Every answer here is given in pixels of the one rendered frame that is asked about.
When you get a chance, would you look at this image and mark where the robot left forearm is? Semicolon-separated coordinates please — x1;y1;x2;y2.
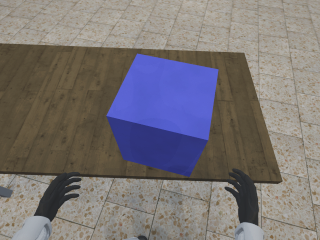
11;216;52;240

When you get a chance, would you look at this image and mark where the left robot hand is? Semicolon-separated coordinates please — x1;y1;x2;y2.
34;172;82;222

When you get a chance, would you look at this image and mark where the right robot hand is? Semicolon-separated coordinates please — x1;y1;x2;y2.
224;168;259;226

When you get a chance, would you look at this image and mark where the table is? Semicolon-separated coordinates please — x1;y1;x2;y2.
0;43;283;198

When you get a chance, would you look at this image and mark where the carton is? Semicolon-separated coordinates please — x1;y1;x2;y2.
106;53;219;177

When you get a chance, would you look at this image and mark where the robot right forearm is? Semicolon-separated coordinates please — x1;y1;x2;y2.
234;222;265;240

